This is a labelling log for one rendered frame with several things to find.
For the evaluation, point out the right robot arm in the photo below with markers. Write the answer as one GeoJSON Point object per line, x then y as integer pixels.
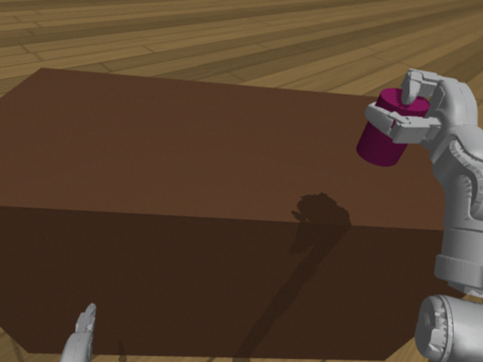
{"type": "Point", "coordinates": [451, 329]}

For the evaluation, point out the can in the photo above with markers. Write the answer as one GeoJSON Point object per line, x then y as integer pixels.
{"type": "Point", "coordinates": [377, 148]}

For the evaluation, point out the right robot hand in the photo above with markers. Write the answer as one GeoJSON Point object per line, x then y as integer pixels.
{"type": "Point", "coordinates": [452, 104]}

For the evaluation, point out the left robot hand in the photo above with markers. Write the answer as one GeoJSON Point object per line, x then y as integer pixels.
{"type": "Point", "coordinates": [78, 347]}

